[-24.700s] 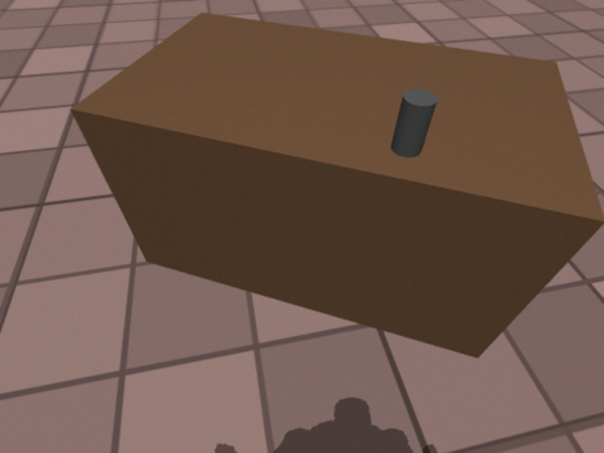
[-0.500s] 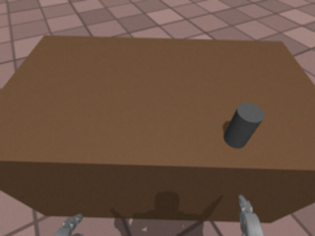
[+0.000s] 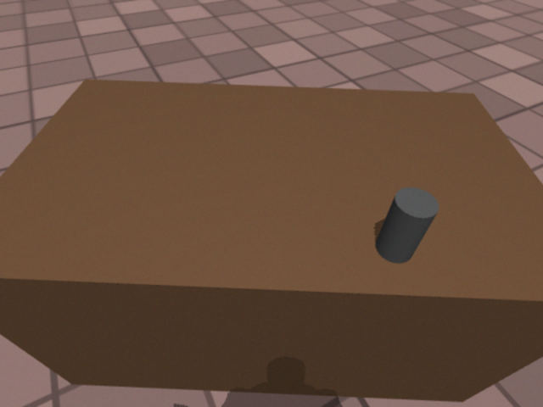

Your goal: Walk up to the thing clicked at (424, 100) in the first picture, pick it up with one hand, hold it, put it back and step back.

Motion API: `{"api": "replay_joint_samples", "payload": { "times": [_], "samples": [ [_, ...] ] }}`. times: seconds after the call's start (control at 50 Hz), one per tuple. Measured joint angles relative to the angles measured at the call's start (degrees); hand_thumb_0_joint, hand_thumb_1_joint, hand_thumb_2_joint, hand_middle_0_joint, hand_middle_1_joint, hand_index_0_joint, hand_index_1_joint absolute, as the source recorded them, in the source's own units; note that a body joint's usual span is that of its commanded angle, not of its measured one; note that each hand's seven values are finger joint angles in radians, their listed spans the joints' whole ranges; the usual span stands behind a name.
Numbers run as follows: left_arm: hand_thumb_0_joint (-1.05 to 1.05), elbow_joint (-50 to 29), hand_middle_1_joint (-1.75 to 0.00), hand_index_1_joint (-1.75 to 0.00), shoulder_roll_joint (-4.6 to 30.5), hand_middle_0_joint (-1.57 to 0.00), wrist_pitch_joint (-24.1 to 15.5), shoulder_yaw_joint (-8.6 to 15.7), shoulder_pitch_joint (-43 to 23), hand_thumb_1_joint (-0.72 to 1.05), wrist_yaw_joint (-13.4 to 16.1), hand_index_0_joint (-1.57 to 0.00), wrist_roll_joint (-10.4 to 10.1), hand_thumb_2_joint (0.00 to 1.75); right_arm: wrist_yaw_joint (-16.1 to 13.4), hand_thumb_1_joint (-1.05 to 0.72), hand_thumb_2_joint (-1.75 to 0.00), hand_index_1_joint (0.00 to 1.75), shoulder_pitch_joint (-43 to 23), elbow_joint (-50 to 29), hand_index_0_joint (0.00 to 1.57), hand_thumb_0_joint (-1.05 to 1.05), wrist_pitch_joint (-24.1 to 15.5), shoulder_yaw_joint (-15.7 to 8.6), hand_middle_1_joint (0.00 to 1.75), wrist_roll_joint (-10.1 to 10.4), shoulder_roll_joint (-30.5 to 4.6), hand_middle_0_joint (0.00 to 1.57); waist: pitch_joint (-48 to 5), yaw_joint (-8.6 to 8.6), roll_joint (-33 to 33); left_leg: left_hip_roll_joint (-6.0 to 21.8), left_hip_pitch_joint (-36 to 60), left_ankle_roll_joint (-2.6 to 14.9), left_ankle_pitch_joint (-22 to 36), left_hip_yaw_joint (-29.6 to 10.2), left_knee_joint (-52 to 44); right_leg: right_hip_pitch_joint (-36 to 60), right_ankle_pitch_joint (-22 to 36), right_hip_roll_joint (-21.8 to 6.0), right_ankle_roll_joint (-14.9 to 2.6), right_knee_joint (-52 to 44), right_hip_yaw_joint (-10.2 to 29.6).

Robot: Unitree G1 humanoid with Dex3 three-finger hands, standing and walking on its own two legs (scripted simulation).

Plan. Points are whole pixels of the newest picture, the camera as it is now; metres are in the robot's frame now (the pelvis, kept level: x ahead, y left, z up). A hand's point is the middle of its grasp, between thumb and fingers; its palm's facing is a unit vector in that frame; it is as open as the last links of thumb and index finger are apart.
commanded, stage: home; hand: right
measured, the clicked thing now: (404, 226) +0.45 -0.24 -0.01
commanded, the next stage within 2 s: stand in 1.44 s
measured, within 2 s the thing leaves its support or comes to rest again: neither
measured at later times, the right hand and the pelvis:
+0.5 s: hand out of the picture +0.04 -0.26 -0.16, palm faces -0.07 +0.93 -0.36, open 17.3 cm; pelvis -0.01 -0.01 +0.00, yaw +0 degrees
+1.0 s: hand out of the picture +0.05 -0.25 -0.15, palm faces -0.05 +0.93 -0.35, open 17.3 cm; pelvis -0.01 +0.00 +0.00, yaw +0 degrees
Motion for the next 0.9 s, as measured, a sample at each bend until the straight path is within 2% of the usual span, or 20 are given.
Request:
{"api": "replay_joint_samples", "payload": {
  "times": [0.24, 0.9],
  "samples": [
    [0.01, 4.3, -0.30, -0.29, -1.1, -0.21, -0.5, -0.4, -1.1, 0.90, -0.3, -0.21, -0.3, 0.90, 0.5, 0.52, -0.06, 0.05, -0.6, 2.8, 0.06, -0.01, 0.2, 1.2, 0.05, 0.0, 1.6, 0.06, 0.1, 0.21, 0.5, 0.7, 0.1, -0.49, 2.0, -0.2, -1.8, 0.7, 2.6, 0.8, -0.57, -3.0, -0.2],
    [0.01, 5.9, -0.31, -0.30, -1.4, -0.21, -0.9, -0.3, -3.0, 0.90, 0.0, -0.21, -0.7, 0.90, 0.4, 0.50, -0.07, 0.06, -2.9, 3.9, 0.06, -0.01, -0.1, 0.8, 0.06, 0.5, 1.6, 0.07, 0.5, 0.29, 0.8, 0.1, 0.5, 0.03, 2.7, 0.2, -3.4, 0.9, 3.3, 0.2, 0.12, -4.4, 0.2]
  ]
}}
